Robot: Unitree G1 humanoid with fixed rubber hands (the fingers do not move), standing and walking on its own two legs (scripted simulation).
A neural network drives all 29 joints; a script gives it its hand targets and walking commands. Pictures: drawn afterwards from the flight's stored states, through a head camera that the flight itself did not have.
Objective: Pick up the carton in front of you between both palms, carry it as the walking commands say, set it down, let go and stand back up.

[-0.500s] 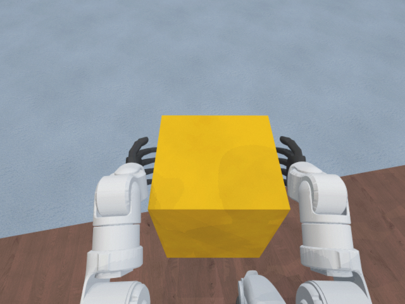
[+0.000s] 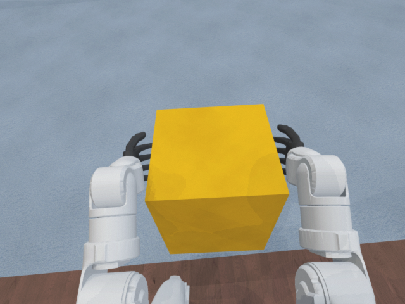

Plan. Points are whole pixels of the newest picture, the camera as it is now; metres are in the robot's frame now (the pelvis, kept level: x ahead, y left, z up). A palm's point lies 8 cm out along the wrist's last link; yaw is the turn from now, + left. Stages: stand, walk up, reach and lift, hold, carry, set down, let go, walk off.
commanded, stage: carry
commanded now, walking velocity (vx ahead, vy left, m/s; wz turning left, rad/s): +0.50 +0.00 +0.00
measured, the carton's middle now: (213, 184) +0.35 +0.02 +0.02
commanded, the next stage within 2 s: none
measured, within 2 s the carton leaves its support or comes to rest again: neither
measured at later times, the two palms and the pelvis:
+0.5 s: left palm (164, 92) +0.67 +0.17 +0.02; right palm (269, 94) +0.64 -0.13 +0.02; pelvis +0.31 +0.05 -0.06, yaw -2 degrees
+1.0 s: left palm (173, 39) +0.95 +0.17 +0.03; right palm (256, 34) +0.97 -0.13 +0.02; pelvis +0.61 +0.00 -0.07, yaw +1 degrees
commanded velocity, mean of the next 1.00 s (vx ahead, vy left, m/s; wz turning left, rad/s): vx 0.40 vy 0.00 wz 0.00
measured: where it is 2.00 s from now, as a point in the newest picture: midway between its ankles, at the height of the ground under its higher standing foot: (214, 201)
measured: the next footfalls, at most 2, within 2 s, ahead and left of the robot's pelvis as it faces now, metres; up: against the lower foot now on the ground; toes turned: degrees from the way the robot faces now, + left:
left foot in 0.24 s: +0.34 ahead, +0.07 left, -0.05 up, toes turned +1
right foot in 0.78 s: +0.73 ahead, -0.06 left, -0.07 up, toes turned -1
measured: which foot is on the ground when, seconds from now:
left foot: up 0.00-0.22, down 0.24-0.78, up 0.80-1.00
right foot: down 0.00-0.26, up 0.28-0.76, down 0.78-1.00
